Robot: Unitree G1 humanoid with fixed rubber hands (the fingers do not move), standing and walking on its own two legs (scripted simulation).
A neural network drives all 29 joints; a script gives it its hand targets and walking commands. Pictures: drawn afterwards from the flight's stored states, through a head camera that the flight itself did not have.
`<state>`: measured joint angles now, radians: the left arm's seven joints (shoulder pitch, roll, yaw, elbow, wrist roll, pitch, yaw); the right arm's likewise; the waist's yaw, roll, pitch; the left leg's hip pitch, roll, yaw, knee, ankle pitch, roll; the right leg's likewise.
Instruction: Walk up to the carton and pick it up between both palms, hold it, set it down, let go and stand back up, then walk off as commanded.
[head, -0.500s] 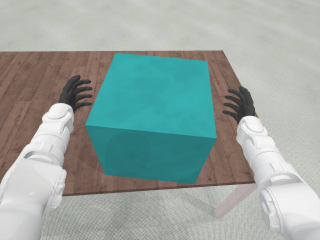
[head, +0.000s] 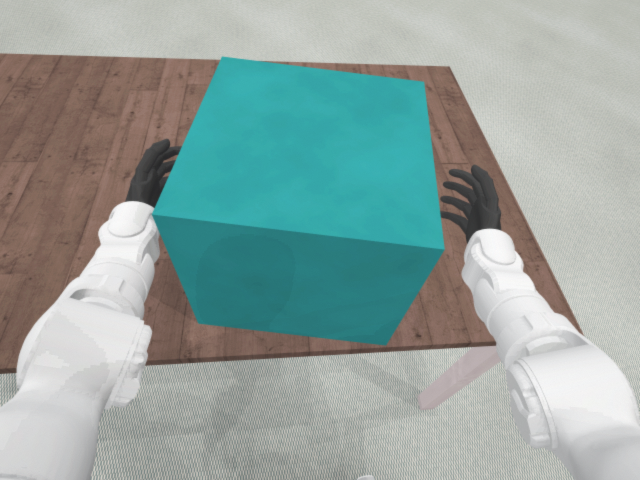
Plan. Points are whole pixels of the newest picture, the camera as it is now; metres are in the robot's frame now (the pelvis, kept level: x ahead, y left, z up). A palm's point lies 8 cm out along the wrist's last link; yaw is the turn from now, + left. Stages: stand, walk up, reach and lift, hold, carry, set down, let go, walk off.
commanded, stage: reach and lift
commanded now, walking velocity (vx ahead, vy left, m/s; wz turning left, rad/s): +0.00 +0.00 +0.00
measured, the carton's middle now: (307, 206) +0.48 -0.04 +0.03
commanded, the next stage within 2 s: none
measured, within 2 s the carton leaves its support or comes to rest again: leaves its support in 1.82 s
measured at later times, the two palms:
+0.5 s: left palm (159, 203) +0.47 +0.16 +0.08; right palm (455, 224) +0.40 -0.22 +0.08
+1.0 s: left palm (161, 202) +0.47 +0.16 +0.08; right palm (455, 224) +0.40 -0.21 +0.08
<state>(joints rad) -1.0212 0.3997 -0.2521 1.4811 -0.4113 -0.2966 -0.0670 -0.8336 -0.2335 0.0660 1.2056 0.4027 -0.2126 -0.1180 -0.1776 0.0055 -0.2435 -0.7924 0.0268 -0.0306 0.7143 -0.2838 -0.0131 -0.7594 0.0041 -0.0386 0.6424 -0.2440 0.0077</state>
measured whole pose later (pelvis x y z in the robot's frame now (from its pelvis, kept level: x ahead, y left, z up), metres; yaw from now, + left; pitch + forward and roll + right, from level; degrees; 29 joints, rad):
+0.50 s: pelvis -0.01 +0.00 +0.00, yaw +1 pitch +21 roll -2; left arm -1.06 0.34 -0.19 1.47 -0.32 -0.28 -0.04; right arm -0.89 -0.13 -0.08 1.23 0.26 -0.20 -0.19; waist -0.18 -0.01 -0.24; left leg -0.82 0.02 -0.05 0.72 -0.27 -0.02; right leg -0.78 0.00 -0.06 0.64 -0.23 0.00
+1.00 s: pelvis +0.00 +0.01 +0.01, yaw +0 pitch +19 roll -2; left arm -1.01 0.31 -0.12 1.46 -0.26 -0.32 -0.03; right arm -0.85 -0.13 -0.14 1.19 0.19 -0.21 -0.16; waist -0.16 0.01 -0.21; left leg -0.73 0.02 -0.02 0.66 -0.26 0.00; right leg -0.69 0.00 -0.03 0.56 -0.21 0.02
